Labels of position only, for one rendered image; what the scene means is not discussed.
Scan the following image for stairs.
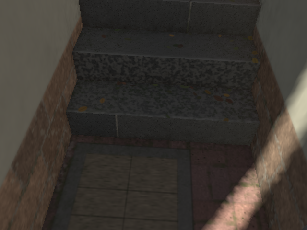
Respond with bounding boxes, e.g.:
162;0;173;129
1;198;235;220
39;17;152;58
66;0;261;146

